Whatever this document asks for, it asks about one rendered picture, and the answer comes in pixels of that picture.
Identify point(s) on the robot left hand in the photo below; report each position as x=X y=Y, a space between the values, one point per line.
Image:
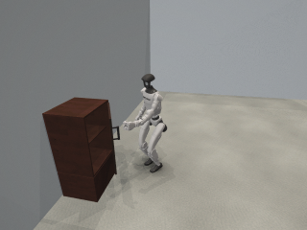
x=128 y=125

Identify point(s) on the right robot forearm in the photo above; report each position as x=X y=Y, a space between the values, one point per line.
x=142 y=110

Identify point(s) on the cupboard door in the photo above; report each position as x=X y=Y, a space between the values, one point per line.
x=112 y=140

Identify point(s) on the handle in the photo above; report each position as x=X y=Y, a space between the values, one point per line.
x=118 y=133

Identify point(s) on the robot right hand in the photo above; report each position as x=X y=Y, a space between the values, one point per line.
x=138 y=118

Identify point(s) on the right robot foot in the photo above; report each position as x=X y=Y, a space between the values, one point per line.
x=148 y=162

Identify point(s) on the left robot upper arm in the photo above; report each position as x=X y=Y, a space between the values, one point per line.
x=156 y=101

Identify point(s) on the robot right thigh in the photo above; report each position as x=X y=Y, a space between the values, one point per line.
x=144 y=130

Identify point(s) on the left robot forearm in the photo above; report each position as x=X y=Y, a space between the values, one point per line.
x=143 y=120

